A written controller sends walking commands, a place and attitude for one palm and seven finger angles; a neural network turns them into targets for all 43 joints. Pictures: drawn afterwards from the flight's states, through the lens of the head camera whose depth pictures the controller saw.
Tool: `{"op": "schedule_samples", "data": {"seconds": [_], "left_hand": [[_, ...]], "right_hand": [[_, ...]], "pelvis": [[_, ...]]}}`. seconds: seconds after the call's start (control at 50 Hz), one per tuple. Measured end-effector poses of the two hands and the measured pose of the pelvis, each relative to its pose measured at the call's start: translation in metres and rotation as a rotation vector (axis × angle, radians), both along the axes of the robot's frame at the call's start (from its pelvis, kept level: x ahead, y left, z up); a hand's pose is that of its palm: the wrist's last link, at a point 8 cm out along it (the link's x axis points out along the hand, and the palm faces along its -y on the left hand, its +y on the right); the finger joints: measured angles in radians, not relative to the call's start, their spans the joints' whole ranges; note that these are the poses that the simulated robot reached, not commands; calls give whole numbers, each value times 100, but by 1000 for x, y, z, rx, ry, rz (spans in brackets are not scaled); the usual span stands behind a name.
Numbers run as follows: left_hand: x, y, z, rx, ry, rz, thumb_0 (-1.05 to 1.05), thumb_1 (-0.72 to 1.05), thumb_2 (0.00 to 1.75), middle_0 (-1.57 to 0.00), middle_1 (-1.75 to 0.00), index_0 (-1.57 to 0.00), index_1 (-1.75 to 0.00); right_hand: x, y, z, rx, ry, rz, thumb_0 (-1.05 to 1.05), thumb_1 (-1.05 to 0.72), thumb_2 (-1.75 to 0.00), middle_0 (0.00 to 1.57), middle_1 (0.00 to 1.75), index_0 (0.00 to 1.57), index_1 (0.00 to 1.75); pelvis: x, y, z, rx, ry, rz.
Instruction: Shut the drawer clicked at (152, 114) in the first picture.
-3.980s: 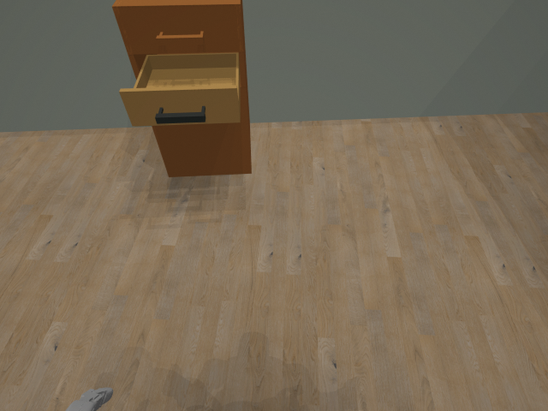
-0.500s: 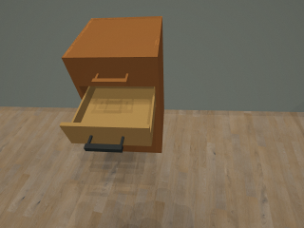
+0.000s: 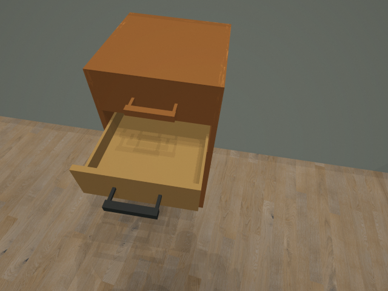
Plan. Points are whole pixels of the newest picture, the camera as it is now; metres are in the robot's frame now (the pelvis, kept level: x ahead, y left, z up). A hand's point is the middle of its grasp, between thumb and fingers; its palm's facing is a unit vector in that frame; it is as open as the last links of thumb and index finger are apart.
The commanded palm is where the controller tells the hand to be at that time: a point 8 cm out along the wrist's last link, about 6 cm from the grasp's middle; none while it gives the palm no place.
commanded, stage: come to a stop and stand still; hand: left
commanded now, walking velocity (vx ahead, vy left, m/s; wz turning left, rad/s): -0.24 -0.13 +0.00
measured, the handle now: (133, 202) +0.36 +0.22 -0.18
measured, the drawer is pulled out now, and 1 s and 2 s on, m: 0.26 0.26 0.26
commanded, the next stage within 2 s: look again from close up in 1.28 s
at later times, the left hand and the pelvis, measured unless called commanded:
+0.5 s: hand out of the picture -0.03 +0.12 -0.15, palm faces +0.04 -0.97 -0.24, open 7.4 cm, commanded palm none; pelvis -0.04 -0.06 +0.02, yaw -2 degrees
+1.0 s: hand out of the picture -0.08 +0.15 -0.17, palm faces +0.11 -0.98 -0.18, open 7.4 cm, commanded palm none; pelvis -0.05 -0.02 +0.01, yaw +0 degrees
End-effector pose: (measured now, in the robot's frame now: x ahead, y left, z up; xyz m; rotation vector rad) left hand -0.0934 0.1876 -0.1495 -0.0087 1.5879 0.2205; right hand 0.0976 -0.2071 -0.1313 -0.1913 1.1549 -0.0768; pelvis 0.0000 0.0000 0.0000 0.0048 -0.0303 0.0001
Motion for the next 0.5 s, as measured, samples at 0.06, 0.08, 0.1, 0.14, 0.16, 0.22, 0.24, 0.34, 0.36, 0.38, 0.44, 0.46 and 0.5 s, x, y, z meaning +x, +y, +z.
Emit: {"op": "schedule_samples", "data": {"seconds": [0.06, 0.08, 0.1, 0.14, 0.16, 0.22, 0.24, 0.34, 0.36, 0.38, 0.44, 0.46, 0.5], "left_hand": [[23, 14, -2, 18, -26, -40, 0, 91, 89, -20, -30, -20, -30], [31, 19, -1, 27, -42, -53, 0, 91, 89, -20, -30, -20, -30], [40, 24, 0, 37, -59, -67, 0, 91, 89, -20, -30, -20, -30], [56, 33, 3, 62, -101, -90, 0, 91, 89, -20, -30, -20, -30], [64, 38, 4, 76, -124, -99, 0, 91, 89, -20, -30, -20, -30], [82, 45, 9, 118, -194, -122, 0, 91, 89, -20, -30, -20, -30], [87, 46, 11, 130, -214, -130, 0, 91, 90, -20, -30, -20, -30], [90, 32, 20, 181, -287, -163, 0, 91, 90, -20, -30, -20, -30], [86, 26, 22, 184, -288, -166, 0, 91, 90, -20, -30, -20, -30], [81, 19, 26, 181, -285, -167, 0, 91, 90, -20, -30, -20, -30], [67, -1, 34, 159, -267, -157, 0, 91, 90, -20, -30, -20, -30], [62, -7, 35, 151, -257, -155, 0, 91, 90, -20, -30, -20, -30], [54, -17, 37, 132, -234, -150, 0, 91, 89, -20, -30, -20, -30]], "right_hand": [[-5, 7, 2, -1, 10, -32, -1, -91, -90, 20, 30, 20, 30], [-7, 6, 3, -5, 6, -50, -1, -92, -90, 20, 30, 20, 30], [-9, 4, 3, -8, 5, -61, -2, -93, -90, 20, 30, 20, 30], [-16, -3, 3, -15, 11, -74, -3, -93, -90, 20, 30, 20, 30], [-21, -7, 3, -18, 16, -78, -3, -94, -90, 20, 30, 20, 30], [-41, -23, 1, -23, 40, -90, -2, -93, -90, 20, 30, 20, 30], [-49, -29, 0, -23, 49, -95, -2, -93, -90, 20, 30, 20, 30], [-89, -60, -16, 4, 97, -129, -1, -92, -90, 20, 30, 20, 30], [-98, -66, -18, 13, 113, -138, -1, -92, -90, 20, 30, 20, 30], [-107, -70, -19, 21, 131, -144, -1, -91, -90, 20, 30, 20, 30], [-132, -78, -15, 38, 183, -152, 0, -91, -90, 20, 30, 19, 30], [-139, -80, -13, 41, 198, -156, 0, -91, -90, 20, 30, 19, 30], [-153, -84, -12, 44, 226, -163, 0, -91, -90, 20, 30, 19, 30]], "pelvis": [[-2, 3, 3, 9, -4, -16], [-4, 3, 3, 8, -4, -18], [-7, 3, 4, 7, -4, -19], [-14, 2, 5, 3, -2, -20], [-17, 0, 5, 2, 0, -20], [-27, -7, 5, 1, 3, -21], [-30, -11, 4, 2, 4, -22], [-42, -34, -2, 26, 4, -19], [-43, -39, -1, 22, -3, -16], [-44, -43, 2, 20, -8, -12], [-43, -52, 11, 31, -4, -20], [-42, -55, 14, 35, -3, -26], [-42, -59, 16, 38, 2, -29]]}}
